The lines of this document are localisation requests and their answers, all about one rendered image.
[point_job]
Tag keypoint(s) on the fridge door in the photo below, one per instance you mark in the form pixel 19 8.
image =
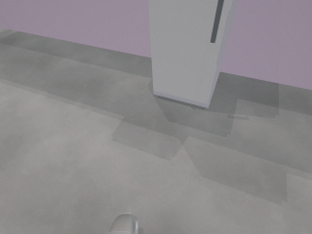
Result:
pixel 182 55

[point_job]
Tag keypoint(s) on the robot left thigh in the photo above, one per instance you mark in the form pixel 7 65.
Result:
pixel 124 224

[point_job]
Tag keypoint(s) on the handle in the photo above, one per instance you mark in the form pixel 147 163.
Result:
pixel 217 19

